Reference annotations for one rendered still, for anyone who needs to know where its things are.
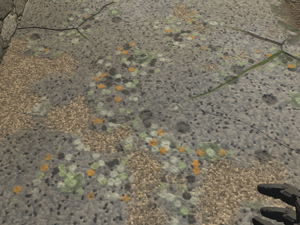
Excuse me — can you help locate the robot right hand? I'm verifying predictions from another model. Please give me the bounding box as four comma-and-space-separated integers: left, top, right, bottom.
252, 183, 300, 225

